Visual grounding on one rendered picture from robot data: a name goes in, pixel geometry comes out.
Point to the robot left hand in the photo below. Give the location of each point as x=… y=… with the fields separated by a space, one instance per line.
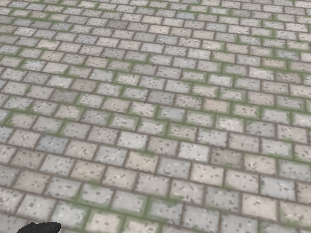
x=44 y=227

